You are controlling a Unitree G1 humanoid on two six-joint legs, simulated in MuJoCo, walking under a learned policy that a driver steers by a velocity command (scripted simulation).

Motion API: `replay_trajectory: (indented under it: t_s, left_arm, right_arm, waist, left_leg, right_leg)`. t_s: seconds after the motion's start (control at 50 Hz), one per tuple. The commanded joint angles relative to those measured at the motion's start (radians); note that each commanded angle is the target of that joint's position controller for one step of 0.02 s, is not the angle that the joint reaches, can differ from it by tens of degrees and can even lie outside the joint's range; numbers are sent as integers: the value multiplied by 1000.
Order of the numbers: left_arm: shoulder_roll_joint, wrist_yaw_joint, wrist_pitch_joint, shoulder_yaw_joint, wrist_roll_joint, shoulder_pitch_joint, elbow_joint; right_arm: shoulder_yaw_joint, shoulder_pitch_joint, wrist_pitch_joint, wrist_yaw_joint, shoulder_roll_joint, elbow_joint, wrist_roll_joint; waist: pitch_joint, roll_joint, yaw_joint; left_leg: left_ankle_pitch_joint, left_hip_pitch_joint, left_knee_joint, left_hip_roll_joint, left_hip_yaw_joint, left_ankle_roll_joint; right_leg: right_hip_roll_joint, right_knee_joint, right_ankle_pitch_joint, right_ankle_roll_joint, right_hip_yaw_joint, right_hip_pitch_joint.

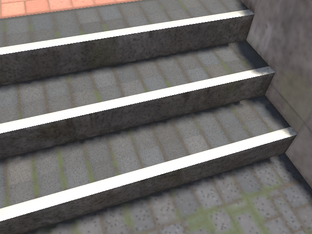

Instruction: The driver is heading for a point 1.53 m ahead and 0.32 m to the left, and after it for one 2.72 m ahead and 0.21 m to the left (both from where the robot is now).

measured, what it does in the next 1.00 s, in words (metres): walks ahead, turning left: right foot, then left foot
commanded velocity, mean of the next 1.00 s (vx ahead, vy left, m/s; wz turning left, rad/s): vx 0.27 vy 0.00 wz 0.24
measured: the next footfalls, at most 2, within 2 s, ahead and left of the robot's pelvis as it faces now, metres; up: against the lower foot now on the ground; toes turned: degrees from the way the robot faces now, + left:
right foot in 0.20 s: +0.30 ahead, -0.15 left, +0.00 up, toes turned -1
left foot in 0.68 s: +0.47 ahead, +0.05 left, +0.00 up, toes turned +6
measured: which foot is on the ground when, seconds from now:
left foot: down 0.00-0.20, up 0.22-0.66, down 0.68-1.00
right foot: up 0.00-0.18, down 0.20-0.70, up 0.72-1.00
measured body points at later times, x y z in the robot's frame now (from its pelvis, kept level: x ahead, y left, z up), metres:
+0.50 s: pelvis +0.27 -0.07 +0.00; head +0.29 -0.07 +0.45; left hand +0.31 +0.21 -0.13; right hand +0.43 -0.33 -0.11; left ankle +0.40 +0.10 -0.68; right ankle +0.26 -0.15 -0.75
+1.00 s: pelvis +0.38 -0.05 -0.01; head +0.41 -0.01 +0.44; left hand +0.47 +0.25 -0.13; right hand +0.58 -0.29 -0.10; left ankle +0.43 +0.05 -0.75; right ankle +0.44 -0.21 -0.69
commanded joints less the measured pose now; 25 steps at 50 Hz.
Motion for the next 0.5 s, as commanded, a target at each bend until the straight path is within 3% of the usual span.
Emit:
replay_trajectory:
  t_s: [0.02,0.06,0.12,0.14,0.16,0.18,0.2,0.22,0.24,0.26,0.28,0.3,0.32,0.34,0.4,0.44,0.48,0.5]
  left_arm:
    - [3,-4,-12,-16,-8,-176,-111]
    - [24,-8,-12,-14,-15,-214,-131]
    - [58,-20,-17,-5,-10,-224,-147]
    - [78,-20,-19,3,-4,-196,-145]
    - [102,-15,-18,17,0,-120,-129]
    - [141,-6,-16,40,0,63,-75]
    - [203,6,-10,58,11,269,-26]
    - [288,-4,-9,73,26,349,3]
    - [179,-3,-4,47,24,341,10]
    - [139,4,-7,32,21,242,3]
    - [122,7,-12,25,20,159,-9]
    - [99,3,-18,18,27,108,-12]
    - [81,3,-25,12,39,85,-7]
    - [77,0,-28,12,38,79,2]
    - [105,1,-37,13,36,80,37]
    - [118,13,-32,13,39,85,52]
    - [128,22,-21,10,44,83,57]
    - [140,28,-13,10,49,106,65]
  right_arm:
    - [-41,8,-18,-11,-182,-39,8]
    - [-40,16,-23,-8,-178,-19,17]
    - [-45,6,-17,-3,-197,4,25]
    - [-48,-12,-13,-2,-210,4,23]
    - [-51,-26,-7,-3,-222,6,20]
    - [-44,-35,1,-4,-212,1,14]
    - [-30,-41,2,-8,-192,-25,-2]
    - [18,110,-15,6,-34,-38,6]
    - [-5,54,-38,15,-141,-12,33]
    - [-24,-85,-50,17,-211,-53,57]
    - [-19,-157,-55,8,-208,-67,40]
    - [-21,-187,-51,0,-196,-67,15]
    - [-20,-161,-41,-3,-174,-63,8]
    - [-15,-142,-29,-4,-149,-58,6]
    - [-10,-155,-7,-11,-131,-62,-2]
    - [-3,-205,-2,-11,-123,-77,-7]
    - [6,-279,-3,-4,-109,-94,0]
    - [13,-295,-4,3,-100,-94,-1]
  waist:
    - [110,123,-9]
    - [128,131,-5]
    - [119,147,13]
    - [96,157,38]
    - [35,168,87]
    - [-78,178,174]
    - [-232,106,247]
    - [-427,-252,156]
    - [-410,-213,192]
    - [-206,-153,178]
    - [-119,-31,145]
    - [-65,19,106]
    - [-61,-2,64]
    - [-60,-19,47]
    - [-9,-6,11]
    - [3,-6,20]
    - [-1,-12,51]
    - [-23,-18,66]
  left_leg:
    - [255,-92,-111,220,-107,128]
    - [240,-77,-113,245,-106,123]
    - [352,18,-57,276,-94,110]
    - [522,42,0,279,-90,100]
    - [726,52,108,268,-70,85]
    - [859,7,307,221,-34,62]
    - [620,-230,608,177,-18,29]
    - [-161,-605,987,-11,-36,-37]
    - [-285,-719,1119,-1,-164,-25]
    - [-195,-802,1140,57,-133,-12]
    - [-98,-759,1100,111,-104,-5]
    - [-42,-704,1043,144,-96,-8]
    - [-9,-634,999,176,-108,-7]
    - [-2,-595,973,182,-104,-12]
    - [7,-583,896,168,-68,-52]
    - [101,-581,768,154,-51,-71]
    - [252,-504,583,124,-26,-66]
    - [306,-464,555,104,-6,-69]
  right_leg:
    - [28,-151,130,14,-31,-2]
    - [29,-207,144,-7,-16,30]
    - [44,-261,77,-48,-20,59]
    - [67,-270,38,-67,-39,112]
    - [99,-275,12,-90,-65,225]
    - [127,-283,12,-122,-79,451]
    - [-32,-228,32,-175,103,805]
    - [-296,-373,-286,-345,633,1142]
    - [-282,-529,-447,-330,787,1101]
    - [-250,-539,-390,-270,606,942]
    - [-221,-556,-234,-244,472,768]
    - [-184,-584,-101,-232,378,625]
    - [-153,-614,-38,-224,315,550]
    - [-140,-639,-4,-233,277,511]
    - [-127,-643,393,-248,123,420]
    - [-102,-639,510,-232,25,403]
    - [-55,-633,501,-197,-66,393]
    - [-63,-628,493,-198,-80,411]
Over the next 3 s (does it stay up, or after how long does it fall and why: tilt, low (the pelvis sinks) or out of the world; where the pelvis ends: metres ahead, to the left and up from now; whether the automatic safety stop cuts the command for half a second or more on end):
stays up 1.27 0.35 0.45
